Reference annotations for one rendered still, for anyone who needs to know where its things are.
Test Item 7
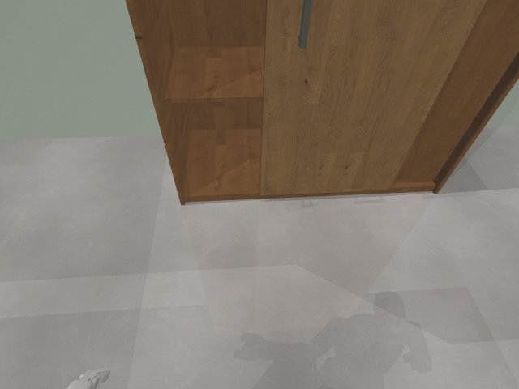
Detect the wardrobe door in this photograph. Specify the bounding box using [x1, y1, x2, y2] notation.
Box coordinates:
[393, 0, 519, 182]
[259, 0, 487, 195]

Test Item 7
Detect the left robot hand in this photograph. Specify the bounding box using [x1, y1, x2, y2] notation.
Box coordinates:
[67, 368, 110, 389]

